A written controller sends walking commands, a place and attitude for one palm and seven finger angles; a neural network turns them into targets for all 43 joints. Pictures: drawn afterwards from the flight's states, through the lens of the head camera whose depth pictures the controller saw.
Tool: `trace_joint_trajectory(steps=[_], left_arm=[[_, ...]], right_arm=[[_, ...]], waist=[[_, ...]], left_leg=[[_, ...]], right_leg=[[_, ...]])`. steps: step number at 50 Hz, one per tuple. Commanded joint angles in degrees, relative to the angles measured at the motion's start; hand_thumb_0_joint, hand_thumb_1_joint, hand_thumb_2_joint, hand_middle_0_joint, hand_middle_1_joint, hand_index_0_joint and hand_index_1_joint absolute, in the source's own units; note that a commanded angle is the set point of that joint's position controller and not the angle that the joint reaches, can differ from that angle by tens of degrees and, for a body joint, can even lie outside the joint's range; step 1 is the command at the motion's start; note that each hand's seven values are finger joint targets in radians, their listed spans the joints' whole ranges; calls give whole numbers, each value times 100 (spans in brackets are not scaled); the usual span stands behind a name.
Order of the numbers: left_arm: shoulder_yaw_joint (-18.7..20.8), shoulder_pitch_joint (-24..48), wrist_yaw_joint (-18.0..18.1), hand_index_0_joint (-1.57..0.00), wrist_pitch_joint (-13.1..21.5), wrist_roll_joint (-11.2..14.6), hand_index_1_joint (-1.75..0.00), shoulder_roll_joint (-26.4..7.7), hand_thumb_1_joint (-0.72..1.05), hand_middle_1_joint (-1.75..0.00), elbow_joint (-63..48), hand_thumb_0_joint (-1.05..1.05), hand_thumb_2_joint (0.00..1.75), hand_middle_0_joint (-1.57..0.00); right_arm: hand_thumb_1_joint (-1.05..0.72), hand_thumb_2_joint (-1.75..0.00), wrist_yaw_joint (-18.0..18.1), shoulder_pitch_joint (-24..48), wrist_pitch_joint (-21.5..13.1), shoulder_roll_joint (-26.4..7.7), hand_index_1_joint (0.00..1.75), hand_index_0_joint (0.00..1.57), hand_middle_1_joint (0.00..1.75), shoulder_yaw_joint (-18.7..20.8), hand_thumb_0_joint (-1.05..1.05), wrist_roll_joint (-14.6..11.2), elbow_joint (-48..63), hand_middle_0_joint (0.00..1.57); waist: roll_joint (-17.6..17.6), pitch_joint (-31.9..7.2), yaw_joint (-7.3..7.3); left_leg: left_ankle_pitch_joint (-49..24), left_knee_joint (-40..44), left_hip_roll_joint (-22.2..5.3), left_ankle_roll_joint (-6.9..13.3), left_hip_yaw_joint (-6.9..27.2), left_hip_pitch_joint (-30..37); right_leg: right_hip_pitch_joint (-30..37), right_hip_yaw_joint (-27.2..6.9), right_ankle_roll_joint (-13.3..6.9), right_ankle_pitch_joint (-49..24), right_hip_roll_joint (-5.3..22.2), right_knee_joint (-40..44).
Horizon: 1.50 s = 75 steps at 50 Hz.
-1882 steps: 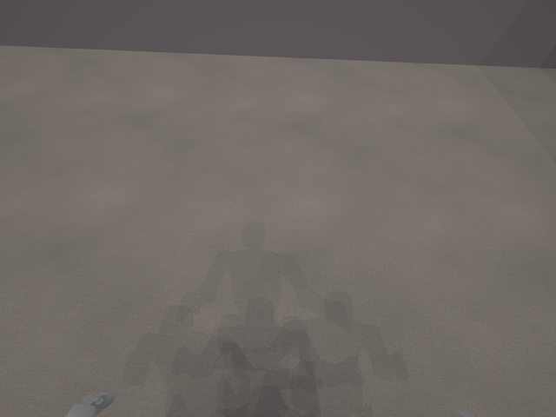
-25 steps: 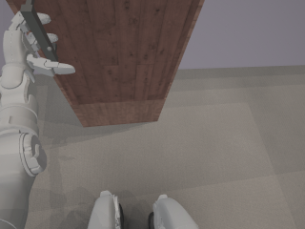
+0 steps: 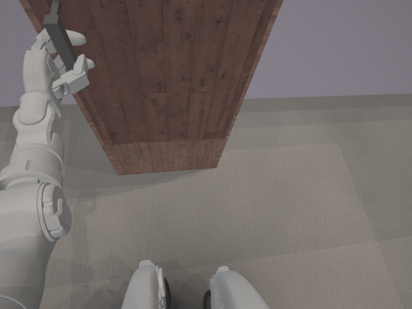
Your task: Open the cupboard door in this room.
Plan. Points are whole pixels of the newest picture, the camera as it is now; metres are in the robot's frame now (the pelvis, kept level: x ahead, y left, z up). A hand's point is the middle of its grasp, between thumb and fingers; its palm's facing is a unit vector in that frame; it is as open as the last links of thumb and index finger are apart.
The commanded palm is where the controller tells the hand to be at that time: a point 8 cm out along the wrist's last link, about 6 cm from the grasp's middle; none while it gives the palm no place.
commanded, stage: close the thumb around the handle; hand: left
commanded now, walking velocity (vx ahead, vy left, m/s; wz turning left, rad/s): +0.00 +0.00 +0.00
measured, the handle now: (70, 49) +0.59 +0.20 +0.08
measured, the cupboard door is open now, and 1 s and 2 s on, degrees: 0 33 41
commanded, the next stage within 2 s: pull the door open along its arc in 0.06 s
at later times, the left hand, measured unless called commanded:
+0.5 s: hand (85, 92) +0.49 +0.17 +0.08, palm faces +0.04 -1.00 -0.01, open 5.7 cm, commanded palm +0.44 +0.21 +0.07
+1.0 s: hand (142, 167) +0.35 +0.08 +0.08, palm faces +0.45 -0.89 +0.04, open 6.0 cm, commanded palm +0.29 +0.10 +0.07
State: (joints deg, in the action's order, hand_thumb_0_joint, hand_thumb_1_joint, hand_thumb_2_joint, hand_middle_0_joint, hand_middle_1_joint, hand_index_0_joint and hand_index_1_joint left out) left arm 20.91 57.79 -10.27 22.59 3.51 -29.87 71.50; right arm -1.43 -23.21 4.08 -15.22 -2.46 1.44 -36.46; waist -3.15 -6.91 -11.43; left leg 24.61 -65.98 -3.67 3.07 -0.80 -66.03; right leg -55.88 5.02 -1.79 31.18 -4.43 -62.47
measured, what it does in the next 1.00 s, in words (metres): stands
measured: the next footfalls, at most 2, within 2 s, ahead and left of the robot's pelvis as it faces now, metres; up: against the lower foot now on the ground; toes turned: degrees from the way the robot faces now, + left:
none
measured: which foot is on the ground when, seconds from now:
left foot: down 0.00-1.00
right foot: down 0.00-1.00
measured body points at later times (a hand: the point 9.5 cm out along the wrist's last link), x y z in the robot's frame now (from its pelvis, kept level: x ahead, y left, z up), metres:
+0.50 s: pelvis +0.01 -0.01 +0.01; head +0.12 +0.01 +0.45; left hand +0.49 +0.23 +0.08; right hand +0.00 -0.26 -0.10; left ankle +0.05 +0.09 -0.64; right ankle -0.02 -0.11 -0.64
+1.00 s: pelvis +0.00 -0.03 +0.02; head +0.05 -0.03 +0.47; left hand +0.32 +0.12 +0.08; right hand +0.18 -0.24 -0.09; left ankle +0.05 +0.09 -0.64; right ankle -0.02 -0.11 -0.64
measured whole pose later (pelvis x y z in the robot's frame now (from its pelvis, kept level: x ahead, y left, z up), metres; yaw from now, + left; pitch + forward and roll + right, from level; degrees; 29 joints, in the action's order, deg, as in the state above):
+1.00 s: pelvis +0.00 -0.03 +0.02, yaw +4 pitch +14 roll -1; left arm -4.9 10.1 32.9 20.5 -2.9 5.7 24.3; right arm -4.4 -11.9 3.0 -10.8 0.0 3.5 -32.2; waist -2.0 -9.4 -0.4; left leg 23.0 -59.5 -1.4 0.7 -1.0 -50.4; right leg -41.8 4.9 -3.8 32.3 -2.5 -60.1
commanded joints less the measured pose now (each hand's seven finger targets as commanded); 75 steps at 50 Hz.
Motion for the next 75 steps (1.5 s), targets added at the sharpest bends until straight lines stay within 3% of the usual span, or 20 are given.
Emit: trace_joint_trajectory(steps=[1, 6, 7, 9, 16, 24, 29, 30, 31, 32, 34, 39, 43, 47, 52, 59, 62, 64, 71, 75], left_arm=[[262, 2775, 137, -40, 545, 29, -135, -1418, 90, -135, -1304, 0, 90, -40], [272, 2728, 184, -40, 542, -38, -135, -1442, 90, -135, -1227, 0, 90, -40], [372, 2759, 186, -40, 537, -48, -135, -1626, 90, -135, -1262, 0, 90, -40], [100, 2818, 150, -40, 559, -21, -135, -1260, 90, -135, -1423, 0, 90, -40], [189, 1760, 49, -40, 519, 171, -135, -1143, 90, -135, -1742, 0, 90, -40], [-87, -207, -11, -40, 553, 499, -135, -384, 90, -135, -2758, 0, 90, -40], [-537, -1423, 67, -40, 542, 712, -135, 356, 90, -135, -3560, 0, 90, -40], [335, -1293, 1014, -40, 514, 1154, -135, 568, 90, -135, -3861, 0, 90, -40], [-225, -1678, 1495, -40, 455, 972, -135, 1128, 90, -135, -4009, 0, 90, -40], [-382, -1960, 1791, -40, 431, 904, -135, 1395, 90, -135, -4192, 0, 90, -40], [-520, -2374, 2371, -40, 445, 643, -135, 1573, 90, -135, -4545, 0, 90, -40], [-1676, -2974, 3605, -40, 377, -433, -135, 2546, 90, -135, -5394, 0, 90, -40], [-2332, -3102, 4082, -40, 231, -700, -135, 3194, 90, -135, -5668, 0, 90, -40], [-2906, -3107, 4274, -40, 117, -819, -135, 3709, 90, -135, -5942, 0, 90, -40], [-3465, -3842, 4216, -40, 29, -1036, -135, 4101, 90, -135, -6180, 0, 90, -40], [-3503, -5036, 4139, -40, -80, -975, -135, 4007, 90, -135, -6731, 0, 90, -40], [-3249, -4086, 4260, -40, -71, -856, -135, 3769, 90, -135, -6632, 0, 90, -40], [-2948, -4063, 4300, -39, -15, -790, -134, 3507, 76, -134, -6546, 0, 84, -39], [-2943, -4600, 4133, -35, 53, -739, -128, 3609, 27, -128, -6504, 0, 63, -35], [-2982, -4816, 3997, -33, 16, -673, -125, 3621, -1, -125, -6608, 0, 51, -33]], right_arm=[[-90, -90, 46, -1124, -53, -1139, 30, 20, 30, 420, 0, 40, 109, 20], [-90, -90, 43, -1111, -46, -1142, 30, 20, 30, 411, 0, 38, 126, 20], [-90, -90, 54, -1128, -39, -1167, 30, 20, 30, 405, 0, 40, 130, 20], [-90, -90, 44, -1105, -45, -1116, 30, 20, 30, 416, 0, 32, 152, 20], [-90, -90, 17, -982, -2, -1102, 30, 20, 30, 461, 0, -25, 292, 20], [-90, -90, -63, -649, 68, -946, 30, 20, 30, 525, 0, -164, 635, 20], [-90, -90, -110, -337, 19, -861, 30, 20, 30, 563, 0, -231, 811, 20], [-90, -90, -87, -161, -55, -689, 30, 20, 30, 562, 0, -152, 784, 20], [-90, -90, -151, -76, -141, -656, 30, 20, 30, 543, 0, -113, 833, 20], [-90, -90, -202, -36, -177, -648, 30, 20, 30, 558, 0, -98, 842, 20], [-90, -90, -265, 49, -217, -630, 30, 20, 30, 578, 0, -6, 832, 20], [-90, -90, -422, 370, -189, -505, 30, 20, 30, 605, 0, 162, 956, 20], [-90, -90, -369, 659, -197, -433, 30, 20, 30, 616, 0, 195, 1040, 20], [-90, -90, -254, 1021, -273, -305, 30, 20, 30, 558, 0, 197, 1056, 20], [-90, -90, -193, 1308, -411, -144, 30, 20, 30, 476, 0, 202, 1134, 20], [-90, -90, -95, 1549, -551, -42, 30, 20, 30, 366, 0, 183, 1339, 20], [-90, -90, -1, 1635, -569, -36, 30, 20, 30, 312, 0, 192, 1187, 20], [-90, -90, 70, 1725, -579, -9, 30, 20, 30, 308, 0, 220, 1122, 20], [-90, -90, 34, 1571, -551, -15, 30, 20, 30, 371, 0, 229, 1079, 20], [-90, -90, 20, 1471, -501, -57, 30, 20, 30, 404, 0, 207, 1119, 20]], waist=[[-824, -2831, -141], [-769, -2909, -147], [-769, -2931, -122], [-879, -3117, -156], [-704, -3170, 150], [-361, -2968, 552], [-117, -2489, 638], [-48, -2407, 1112], [-164, -2281, 935], [-66, -2208, 927], [80, -2232, 979], [37, -2263, 944], [720, -2038, 806], [665, -1791, 770], [504, -1535, 817], [714, -1335, 1003], [952, -938, 801], [1042, -915, 895], [939, -1544, 1025], [994, -1581, 1017]], left_leg=[[-1928, 452, 58, -82, 735, 3529], [-1907, 429, 63, -72, 720, 3471], [-1900, 447, 60, -73, 720, 3425], [-2032, 430, 76, -73, 714, 3580], [-2066, 576, 120, -82, 560, 3574], [-2392, 836, 223, -76, 318, 3612], [-2270, 992, 265, -63, 209, 3582], [-2272, 1079, 248, -150, 167, 3418], [-2185, 1101, 259, -179, 169, 3447], [-2213, 1115, 224, -211, 220, 3514], [-2396, 1088, 226, -220, 209, 3536], [-2440, 1040, 221, -218, 237, 3695], [-1788, 1126, 256, -154, 246, 3472], [-1261, 1223, 307, -153, 220, 3393], [-955, 1264, 344, -140, 188, 3320], [-737, 1301, 404, -161, 198, 3113], [-415, 1140, 430, -173, 262, 2799], [-255, 1048, 460, -198, 292, 2538], [-818, 1060, 468, -217, 272, 2590], [-1007, 1036, 475, -215, 245, 2599]], right_leg=[[-319, -277, 22, -1627, -71, 808], [-275, -280, 40, -1637, -64, 784], [-184, -283, 38, -1651, -62, 777], [-181, -296, 34, -1780, -65, 761], [316, -310, 35, -2038, -77, 859], [1107, -318, 48, -2773, -86, 999], [1279, -335, 85, -2959, -35, 1130], [1358, -231, 94, -2751, -28, 1123], [1241, -210, 120, -2629, -43, 1106], [1130, -153, 104, -2530, -30, 1089], [1234, -154, 99, -2689, -3, 1008], [1182, -165, 73, -2655, 78, 892], [1413, -210, 89, -2363, 105, 1121], [1477, -284, 80, -1936, 207, 1337], [1537, -411, 59, -1696, 331, 1552], [1881, -689, 114, -1612, 508, 1808], [1678, -1020, 228, -1180, 671, 2060], [1801, -1370, 286, -859, 804, 2263], [2314, -1269, 337, -2534, 829, 1819], [2462, -1239, 396, -3266, 856, 1719]])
